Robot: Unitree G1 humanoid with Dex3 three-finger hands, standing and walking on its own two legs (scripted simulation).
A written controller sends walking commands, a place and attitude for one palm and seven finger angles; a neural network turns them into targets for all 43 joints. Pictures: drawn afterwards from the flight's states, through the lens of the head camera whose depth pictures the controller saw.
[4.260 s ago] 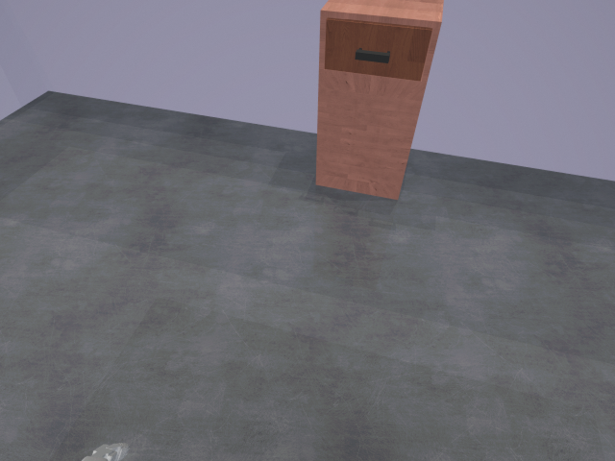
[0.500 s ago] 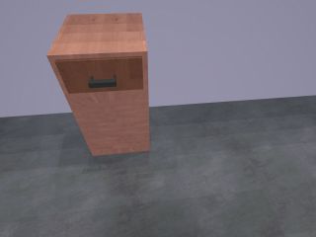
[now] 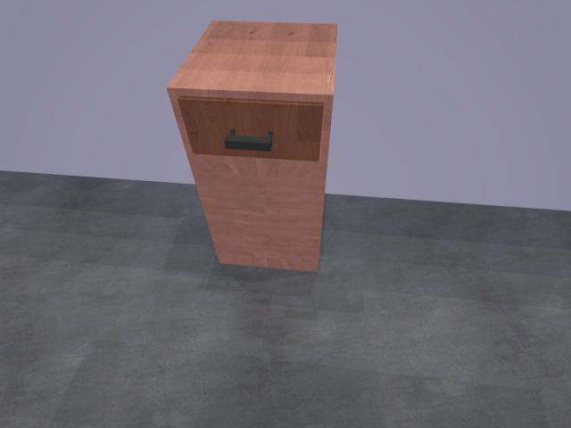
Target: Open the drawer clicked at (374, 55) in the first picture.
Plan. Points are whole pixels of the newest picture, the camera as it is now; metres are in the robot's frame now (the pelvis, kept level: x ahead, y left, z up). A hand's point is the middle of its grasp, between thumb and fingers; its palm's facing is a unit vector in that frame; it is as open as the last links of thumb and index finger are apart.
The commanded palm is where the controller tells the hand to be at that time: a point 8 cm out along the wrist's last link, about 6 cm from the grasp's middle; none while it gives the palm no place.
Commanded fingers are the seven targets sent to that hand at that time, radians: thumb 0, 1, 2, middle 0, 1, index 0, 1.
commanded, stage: take the last steps up to it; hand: left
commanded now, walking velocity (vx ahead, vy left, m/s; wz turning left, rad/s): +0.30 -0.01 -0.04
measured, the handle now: (249, 138) +0.80 +0.18 -0.08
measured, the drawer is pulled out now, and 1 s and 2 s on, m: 0.01 0.01 0.01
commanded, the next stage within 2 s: come to a stop and stand still in 0.74 s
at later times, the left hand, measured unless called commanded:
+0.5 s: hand (194, 381) +0.22 +0.19 -0.18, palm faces -0.03 -0.98 -0.21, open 7.4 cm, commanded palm none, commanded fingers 0.00 0.90 0.90 -0.20 -0.30 -0.20 -0.30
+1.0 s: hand (230, 358) +0.27 +0.14 -0.20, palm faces +0.05 -0.99 -0.12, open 7.3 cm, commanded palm none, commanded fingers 0.00 0.90 0.90 -0.20 -0.30 -0.20 -0.30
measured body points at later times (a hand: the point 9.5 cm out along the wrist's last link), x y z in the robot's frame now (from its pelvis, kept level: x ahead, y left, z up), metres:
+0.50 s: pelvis +0.14 +0.01 -0.02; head +0.15 -0.01 +0.43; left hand +0.22 +0.25 -0.16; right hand +0.06 -0.21 -0.18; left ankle +0.02 +0.14 -0.75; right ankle +0.24 -0.11 -0.73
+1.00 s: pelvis +0.29 -0.01 -0.01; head +0.29 +0.01 +0.44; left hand +0.27 +0.20 -0.18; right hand +0.34 -0.25 -0.16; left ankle +0.34 +0.09 -0.75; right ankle +0.25 -0.11 -0.75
